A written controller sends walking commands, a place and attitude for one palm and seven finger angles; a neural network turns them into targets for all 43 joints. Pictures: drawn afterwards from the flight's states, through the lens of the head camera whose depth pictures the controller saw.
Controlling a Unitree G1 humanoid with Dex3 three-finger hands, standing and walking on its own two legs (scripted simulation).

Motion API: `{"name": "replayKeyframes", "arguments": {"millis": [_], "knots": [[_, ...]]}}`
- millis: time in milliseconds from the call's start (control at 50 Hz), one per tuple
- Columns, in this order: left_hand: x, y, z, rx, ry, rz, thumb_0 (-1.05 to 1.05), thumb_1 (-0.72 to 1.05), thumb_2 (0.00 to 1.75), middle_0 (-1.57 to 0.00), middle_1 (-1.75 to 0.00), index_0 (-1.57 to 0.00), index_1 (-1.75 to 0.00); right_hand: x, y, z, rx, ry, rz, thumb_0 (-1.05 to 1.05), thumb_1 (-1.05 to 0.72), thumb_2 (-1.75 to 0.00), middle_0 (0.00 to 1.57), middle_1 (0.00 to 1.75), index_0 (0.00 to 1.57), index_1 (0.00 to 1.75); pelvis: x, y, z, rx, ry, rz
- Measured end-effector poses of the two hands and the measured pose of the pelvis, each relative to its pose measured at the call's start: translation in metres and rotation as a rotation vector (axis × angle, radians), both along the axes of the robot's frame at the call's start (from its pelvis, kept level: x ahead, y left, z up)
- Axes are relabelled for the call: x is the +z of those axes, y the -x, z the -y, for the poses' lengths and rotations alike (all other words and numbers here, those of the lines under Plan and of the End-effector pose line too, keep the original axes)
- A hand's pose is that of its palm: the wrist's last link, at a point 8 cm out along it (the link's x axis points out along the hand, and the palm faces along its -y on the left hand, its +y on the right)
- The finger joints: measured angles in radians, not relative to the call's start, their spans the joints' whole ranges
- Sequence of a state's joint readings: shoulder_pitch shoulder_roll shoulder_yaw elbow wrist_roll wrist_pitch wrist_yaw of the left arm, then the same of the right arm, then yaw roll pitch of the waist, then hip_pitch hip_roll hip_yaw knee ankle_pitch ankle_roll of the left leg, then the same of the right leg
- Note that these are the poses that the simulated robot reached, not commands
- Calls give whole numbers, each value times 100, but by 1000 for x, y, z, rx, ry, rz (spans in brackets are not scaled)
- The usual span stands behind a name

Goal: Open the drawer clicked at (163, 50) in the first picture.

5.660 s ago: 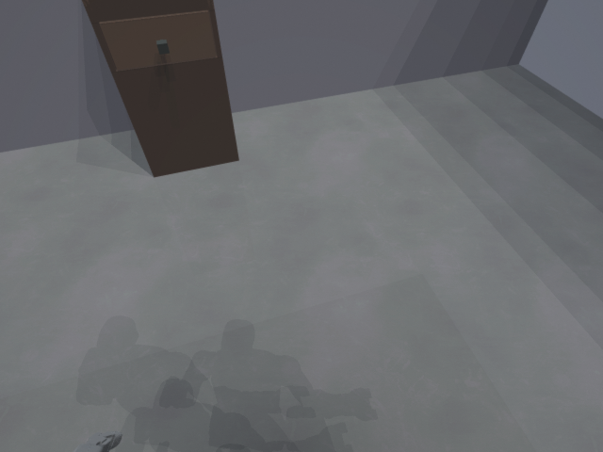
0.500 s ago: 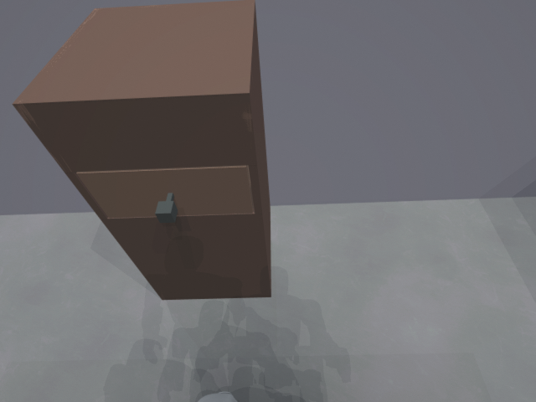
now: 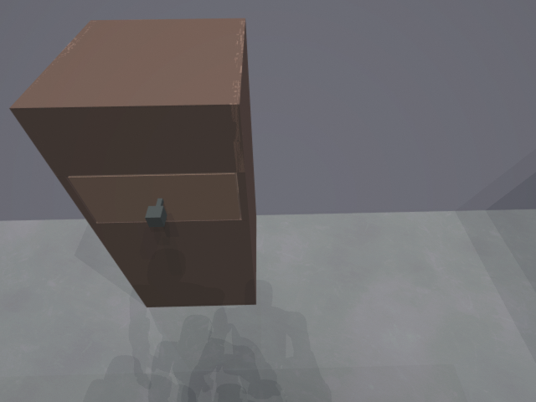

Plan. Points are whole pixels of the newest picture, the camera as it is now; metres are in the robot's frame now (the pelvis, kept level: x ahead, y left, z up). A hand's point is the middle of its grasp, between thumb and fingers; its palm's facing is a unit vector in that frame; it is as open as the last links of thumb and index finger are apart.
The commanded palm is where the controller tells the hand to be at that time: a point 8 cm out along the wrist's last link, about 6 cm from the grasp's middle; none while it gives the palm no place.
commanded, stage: look again from close up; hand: left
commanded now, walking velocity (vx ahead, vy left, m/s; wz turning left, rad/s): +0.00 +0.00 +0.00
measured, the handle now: (157, 210) +0.55 +0.31 -0.14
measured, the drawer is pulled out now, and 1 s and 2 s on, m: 0.00 0.00 0.00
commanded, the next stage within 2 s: come to a stop and stand still in 0.58 s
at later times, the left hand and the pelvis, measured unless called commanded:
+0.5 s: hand out of the picture +0.02 +0.21 -0.18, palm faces +0.02 -0.98 -0.21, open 7.4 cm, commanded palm none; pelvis +0.01 +0.03 -0.01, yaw +0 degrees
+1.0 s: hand out of the picture +0.03 +0.21 -0.18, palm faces -0.01 -0.98 -0.21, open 7.4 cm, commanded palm none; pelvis +0.02 +0.04 -0.01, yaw -1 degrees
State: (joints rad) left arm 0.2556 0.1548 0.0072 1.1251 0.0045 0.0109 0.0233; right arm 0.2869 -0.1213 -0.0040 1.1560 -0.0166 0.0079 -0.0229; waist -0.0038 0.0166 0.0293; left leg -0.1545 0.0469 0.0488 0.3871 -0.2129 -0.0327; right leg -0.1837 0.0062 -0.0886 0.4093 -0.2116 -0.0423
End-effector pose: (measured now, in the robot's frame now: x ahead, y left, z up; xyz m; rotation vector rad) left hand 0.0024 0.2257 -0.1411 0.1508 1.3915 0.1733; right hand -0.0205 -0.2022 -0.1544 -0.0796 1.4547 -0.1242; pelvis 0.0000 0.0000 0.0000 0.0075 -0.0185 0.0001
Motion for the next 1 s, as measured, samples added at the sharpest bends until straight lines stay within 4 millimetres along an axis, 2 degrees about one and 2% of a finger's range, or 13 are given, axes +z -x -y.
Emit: {"name": "replayKeyframes", "arguments": {"millis": [120,200,380,580,700,860,1000], "knots": [[-3,27,8,4,12,-47,1,91,90,-20,-30,-20,-30,-3,-5,1,9,4,12,0,-91,-89,20,29,20,30,-3,1,-5,-1,18,-13],[-9,33,4,3,30,-55,1,91,90,-20,-30,-20,-30,-5,-11,0,11,24,60,1,-91,-89,20,29,20,30,-9,0,-15,5,26,-13],[-5,3,-18,-10,11,17,1,91,90,-20,-30,-20,-30,-4,-21,-17,30,20,88,1,-92,-89,20,29,20,30,-7,-8,-28,-2,3,-9],[-2,-24,-32,-33,-9,48,1,91,90,-20,-30,-20,-30,-1,-27,-20,32,24,73,1,-91,-89,20,29,20,30,-5,-16,-31,-7,-1,-10],[-4,-29,-30,-35,-4,39,1,91,90,-20,-30,-20,-30,0,-33,-17,32,32,66,0,-91,-89,20,29,20,30,-5,-20,-31,-9,-1,-10],[-10,-24,-27,-51,1,21,1,91,90,-20,-30,-20,-30,1,-45,-9,21,56,96,1,-91,-89,20,29,20,30,-9,-20,-32,-10,13,-24],[-7,-28,-33,-50,-3,31,1,91,90,-20,-30,-20,-30,-1,-54,-13,31,54,131,1,-92,-89,20,29,20,30,-9,-23,-36,-13,8,-8]]}}
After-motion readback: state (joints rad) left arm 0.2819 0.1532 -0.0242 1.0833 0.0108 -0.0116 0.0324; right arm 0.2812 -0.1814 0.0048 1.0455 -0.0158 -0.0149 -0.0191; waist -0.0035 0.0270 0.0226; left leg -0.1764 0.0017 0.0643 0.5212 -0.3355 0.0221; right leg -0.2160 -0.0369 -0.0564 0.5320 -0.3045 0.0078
